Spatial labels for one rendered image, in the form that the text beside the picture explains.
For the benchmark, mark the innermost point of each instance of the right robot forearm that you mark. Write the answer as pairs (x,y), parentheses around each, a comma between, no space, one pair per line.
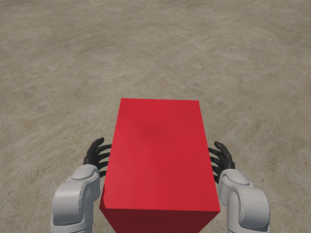
(248,209)

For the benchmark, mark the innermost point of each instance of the left robot forearm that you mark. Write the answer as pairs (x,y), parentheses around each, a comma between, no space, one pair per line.
(72,202)

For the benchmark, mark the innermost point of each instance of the robot left hand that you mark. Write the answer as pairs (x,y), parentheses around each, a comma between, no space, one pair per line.
(93,157)

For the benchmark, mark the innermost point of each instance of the robot right hand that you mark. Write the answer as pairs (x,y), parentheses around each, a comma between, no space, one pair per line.
(224,162)

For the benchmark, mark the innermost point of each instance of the carton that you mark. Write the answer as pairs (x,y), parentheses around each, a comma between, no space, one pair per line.
(159,177)

